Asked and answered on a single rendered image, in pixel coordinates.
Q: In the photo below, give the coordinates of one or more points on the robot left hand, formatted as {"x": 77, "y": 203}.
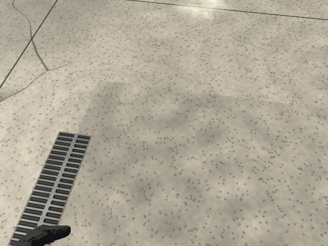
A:
{"x": 41, "y": 235}

